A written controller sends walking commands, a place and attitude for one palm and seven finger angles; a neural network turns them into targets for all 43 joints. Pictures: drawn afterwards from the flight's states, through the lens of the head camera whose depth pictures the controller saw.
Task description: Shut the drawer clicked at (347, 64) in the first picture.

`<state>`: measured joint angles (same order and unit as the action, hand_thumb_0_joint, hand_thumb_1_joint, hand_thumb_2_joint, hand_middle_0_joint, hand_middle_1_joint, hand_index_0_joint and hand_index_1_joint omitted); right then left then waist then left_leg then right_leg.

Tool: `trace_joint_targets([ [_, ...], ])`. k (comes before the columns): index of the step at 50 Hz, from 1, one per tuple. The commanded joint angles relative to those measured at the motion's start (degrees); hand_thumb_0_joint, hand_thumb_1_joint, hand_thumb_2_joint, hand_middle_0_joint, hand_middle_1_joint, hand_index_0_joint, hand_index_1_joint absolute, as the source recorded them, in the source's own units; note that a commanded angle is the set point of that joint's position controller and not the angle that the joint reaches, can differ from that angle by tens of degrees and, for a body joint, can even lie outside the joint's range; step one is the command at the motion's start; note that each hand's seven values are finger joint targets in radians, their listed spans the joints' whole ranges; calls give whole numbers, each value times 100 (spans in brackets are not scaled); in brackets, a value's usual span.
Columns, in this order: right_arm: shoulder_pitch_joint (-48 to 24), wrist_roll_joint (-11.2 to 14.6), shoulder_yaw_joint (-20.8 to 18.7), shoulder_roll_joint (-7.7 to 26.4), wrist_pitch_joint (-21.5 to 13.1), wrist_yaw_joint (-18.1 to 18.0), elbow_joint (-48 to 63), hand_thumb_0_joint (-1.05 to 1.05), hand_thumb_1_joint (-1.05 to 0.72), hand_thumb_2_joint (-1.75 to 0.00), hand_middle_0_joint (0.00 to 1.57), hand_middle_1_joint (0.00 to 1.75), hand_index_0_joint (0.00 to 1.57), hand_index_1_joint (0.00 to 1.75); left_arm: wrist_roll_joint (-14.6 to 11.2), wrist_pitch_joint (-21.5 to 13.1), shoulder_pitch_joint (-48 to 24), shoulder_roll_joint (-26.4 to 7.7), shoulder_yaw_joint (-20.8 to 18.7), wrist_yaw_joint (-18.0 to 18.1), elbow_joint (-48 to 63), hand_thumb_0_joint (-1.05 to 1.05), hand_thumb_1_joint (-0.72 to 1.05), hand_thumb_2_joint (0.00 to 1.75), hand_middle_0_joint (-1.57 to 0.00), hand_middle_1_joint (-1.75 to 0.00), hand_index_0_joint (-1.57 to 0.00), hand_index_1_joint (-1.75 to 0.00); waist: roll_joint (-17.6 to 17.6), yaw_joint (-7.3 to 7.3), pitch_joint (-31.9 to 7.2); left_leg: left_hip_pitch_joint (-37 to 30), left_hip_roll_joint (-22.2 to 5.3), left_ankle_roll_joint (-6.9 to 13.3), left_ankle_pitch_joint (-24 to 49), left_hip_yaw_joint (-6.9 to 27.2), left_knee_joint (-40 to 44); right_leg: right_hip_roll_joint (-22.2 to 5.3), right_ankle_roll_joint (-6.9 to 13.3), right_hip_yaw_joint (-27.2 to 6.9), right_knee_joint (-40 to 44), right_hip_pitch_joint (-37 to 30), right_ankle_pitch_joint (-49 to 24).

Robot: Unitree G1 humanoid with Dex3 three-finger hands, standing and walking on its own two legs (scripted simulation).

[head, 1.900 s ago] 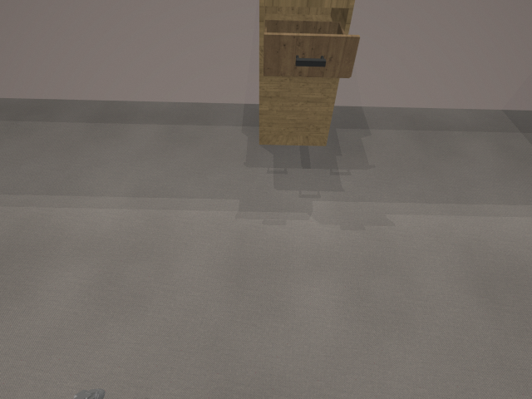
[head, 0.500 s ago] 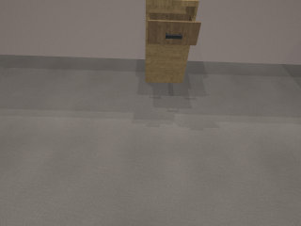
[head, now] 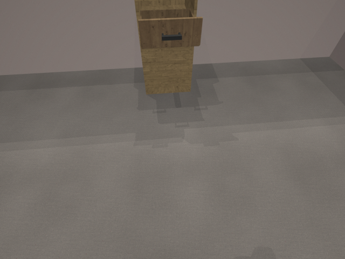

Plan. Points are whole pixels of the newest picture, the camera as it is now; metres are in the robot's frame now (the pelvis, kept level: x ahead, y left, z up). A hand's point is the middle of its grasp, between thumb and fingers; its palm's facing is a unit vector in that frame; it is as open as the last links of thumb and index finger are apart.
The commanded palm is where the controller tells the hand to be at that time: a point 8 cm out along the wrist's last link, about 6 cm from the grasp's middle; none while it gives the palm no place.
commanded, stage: walk to a spot facing it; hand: left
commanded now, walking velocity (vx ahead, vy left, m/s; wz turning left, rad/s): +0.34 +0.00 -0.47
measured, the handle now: (171, 35) +1.25 +0.11 -0.07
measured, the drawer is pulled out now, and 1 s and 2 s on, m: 0.30 0.30 0.30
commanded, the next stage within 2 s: turn to face it in 1.66 s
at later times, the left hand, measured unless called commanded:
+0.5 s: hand (94, 227) +0.23 +0.25 -0.17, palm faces -0.16 -0.97 -0.19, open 7.4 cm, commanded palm none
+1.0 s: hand (175, 135) +0.57 +0.04 -0.14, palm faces -0.48 -0.86 -0.16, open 7.4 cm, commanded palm none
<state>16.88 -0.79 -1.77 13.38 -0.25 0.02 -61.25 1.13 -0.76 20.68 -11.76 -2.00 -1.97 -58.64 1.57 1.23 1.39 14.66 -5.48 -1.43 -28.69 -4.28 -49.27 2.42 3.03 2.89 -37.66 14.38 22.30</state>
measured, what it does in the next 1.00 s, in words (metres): walks ahead, turning right: left foot, then right foot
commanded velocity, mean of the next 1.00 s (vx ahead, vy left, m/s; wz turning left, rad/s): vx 0.36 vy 0.00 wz -0.34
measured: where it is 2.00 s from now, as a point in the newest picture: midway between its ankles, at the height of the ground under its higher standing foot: (212, 181)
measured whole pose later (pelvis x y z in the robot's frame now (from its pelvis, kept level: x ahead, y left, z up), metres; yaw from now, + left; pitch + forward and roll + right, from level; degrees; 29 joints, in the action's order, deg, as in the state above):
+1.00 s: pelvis +0.37 -0.05 +0.01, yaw -26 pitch -1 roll +0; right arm 25.3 -0.8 -2.5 8.7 -0.8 0.2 -65.2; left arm 0.6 -2.7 5.3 -9.5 -2.2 -1.4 -54.7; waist 0.3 -4.4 4.7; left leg 18.8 -8.4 -1.7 -23.9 -7.0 -68.3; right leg -0.6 4.1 8.2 -34.3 19.5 14.1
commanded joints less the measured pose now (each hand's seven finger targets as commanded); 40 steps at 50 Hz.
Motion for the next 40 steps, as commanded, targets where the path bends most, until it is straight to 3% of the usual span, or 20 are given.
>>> trace_joint_targets([
  [1, -1539, -30, -119, 511, -355, -29, 1103, 0, -90, -90, 20, 30, 20, 30, 7, -229, 1320, -1118, -267, 278, 39, 0, 90, 90, -20, -30, -20, -30, -448, 467, 512, 3270, -128, 17, 308, 440, -2124, -2143, 1281, -3379, 2171, -1746, -2109],
  [3, -1310, -58, -144, 359, -285, 24, 973, 0, -90, -90, 20, 30, 20, 30, 26, -279, 1037, -840, -199, 276, 117, 0, 90, 90, -20, -30, -20, -30, -356, 212, 353, 2836, -144, -101, 838, 261, -1821, -1745, 1033, -2554, 2221, -1351, -2380],
  [5, -1112, -38, -179, 242, -219, 62, 939, 0, -90, -90, 20, 30, 20, 30, 42, -331, 873, -796, -208, 293, 115, 0, 90, 90, -20, -30, -20, -30, -546, 42, 277, 2641, -130, -172, 1154, 174, -1499, -1575, 948, -2163, 2338, -1186, -2440],
  [10, -1549, 6, -182, 77, -233, 152, 1224, 0, -90, -90, 20, 30, 20, 30, 55, -358, 931, -748, -218, 329, -1, 0, 90, 90, -20, -30, -20, -30, -796, 100, 345, 2459, -33, -151, 1708, 24, -404, -1344, 774, -1789, 2402, -1139, -2683],
  [14, -1519, 43, -172, 60, -331, 148, 1297, 0, -90, -90, 20, 30, 20, 30, 56, -316, 709, -829, -293, 336, 12, 0, 90, 90, -20, -30, -20, -30, -1023, 30, 316, 1010, 241, 29, 1674, -113, 947, -1253, 561, -1657, 2097, -750, -3164],
  [15, -1068, 29, -204, 165, -360, 99, 1180, 0, -90, -90, 20, 30, 20, 30, 50, -319, 596, -879, -314, 332, 15, 0, 90, 90, -20, -30, -20, -30, -886, -203, 136, 307, 372, 70, 1745, -189, 1347, -1162, 488, -1567, 1635, -640, -3530],
  [16, -259, 1, -246, 317, -388, 21, 911, 0, -90, -90, 20, 30, 20, 30, 22, -317, 478, -864, -344, 325, 41, 0, 90, 90, -20, -30, -20, -30, -733, -538, -171, -740, 417, 134, 1956, -135, 1772, -923, 354, -1391, 739, -340, -3729],
  [17, 663, -49, -347, 729, -407, -68, 658, 0, -90, -90, 20, 30, 20, 30, -25, -315, 577, -673, -344, 279, 81, 0, 90, 90, -20, -30, -20, -30, -163, -838, -852, -2202, -123, 290, 1939, 397, 1860, -622, 207, -1185, -550, 333, -2985],
  [18, 1278, -133, -489, 1407, -427, -105, 531, 0, -90, -90, 20, 30, 20, 30, -96, -280, 921, -294, -335, 196, 175, 0, 90, 90, -20, -30, -20, -30, 1536, -849, -1494, -3105, -1987, 887, 1689, 2782, 2534, 200, -80, -401, -2671, 1535, 412],
  [19, 1248, -61, -433, 1389, -361, -98, 560, 0, -90, -90, 20, 30, 20, 30, -52, -322, 563, -276, -299, 190, 357, 0, 90, 90, -20, -30, -20, -30, 1249, -783, -1122, -2363, -2424, 1234, 1055, 3646, 3326, 95, -13, -629, -3654, 1922, 1014],
  [20, 706, -42, -370, 1169, -356, -105, 681, 0, -90, -90, 20, 30, 20, 30, -29, -270, 382, -252, -248, 205, 437, 0, 90, 90, -20, -30, -20, -30, 1016, -589, -701, -1541, -2543, 1338, -70, 3603, 3653, -239, -2, -629, -4320, 2231, 783],
  [21, 215, -50, -315, 730, -382, -106, 765, 0, -90, -90, 20, 30, 20, 30, 24, -230, 44, -264, -272, 160, 435, 0, 90, 90, -20, -30, -20, -30, 929, -438, -74, -862, -2212, 1184, -528, 3002, 3814, -529, -47, -594, -4372, 2444, 224],
  [22, 7, -63, -222, 409, -419, -100, 765, 0, -90, -90, 20, 30, 20, 30, 72, -183, -64, -251, -283, 86, 423, 0, 90, 90, -20, -30, -20, -30, 673, -287, 276, -295, -1874, 979, -289, 2342, 3864, -696, -68, -549, -4173, 2338, -163],
  [24, -98, -65, -164, 170, -503, -120, 696, 0, -90, -90, 20, 30, 20, 30, 104, -21, 116, -65, -274, 20, 324, 0, 90, 90, -20, -30, -20, -30, 626, -19, 287, 144, -1470, 759, 826, 1149, 3821, -808, -160, -441, -3734, 1975, -604],
  [26, -3, -47, -167, 177, -554, -131, 620, 0, -90, -90, 20, 30, 20, 30, 106, 76, 49, -52, -285, 0, 367, 0, 90, 90, -20, -30, -20, -30, 525, 56, 132, 207, -1362, 792, 1361, 634, 3854, -879, -235, -395, -3437, 1856, -842],
  [28, 75, -54, -225, 161, -572, -130, 591, 0, -90, -90, 20, 30, 20, 30, 118, 141, -198, -23, -307, -22, 488, 0, 90, 90, -20, -30, -20, -30, 422, 59, 276, 70, -1363, 877, 1421, 379, 4002, -943, -323, -350, -3074, 2147, -1124],
  [30, 340, -43, -217, 188, -585, -127, 493, 0, -90, -90, 20, 30, 20, 30, 127, 141, -607, -58, -292, -45, 626, 0, 90, 90, -20, -30, -20, -30, 297, -48, 333, -238, -1385, 929, 1604, 347, 4080, -1004, -378, -325, -2632, 2384, -1356],
  [33, 611, -43, -238, 365, -575, -108, 360, 0, -90, -90, 20, 30, 20, 30, 123, 134, -1222, -60, -220, -82, 800, 0, 90, 90, -20, -30, -20, -30, 284, -207, 386, -819, -1365, 931, 2095, -94, 3989, -1029, -422, -57, -1579, 2442, -1485],
  [37, 1134, -96, -210, 417, -512, -96, 153, 0, -90, -90, 20, 30, 20, 30, 99, 73, -2016, -23, -151, -85, 995, 0, 90, 90, -20, -30, -20, -30, 334, -506, 436, -1304, -1410, 886, 3002, -375, 3728, -832, -295, 223, -559, 2150, -1274],
  [40, 1227, -131, -215, 484, -447, -78, 65, 0, -90, -90, 20, 30, 20, 30, 74, 15, -2152, -93, -140, -64, 1024, 0, 90, 90, -20, -30, -20, -30, 492, -501, 440, -1428, -1503, 809, 3487, -525, 3399, -658, -137, 385, -36, 1650, -906],
])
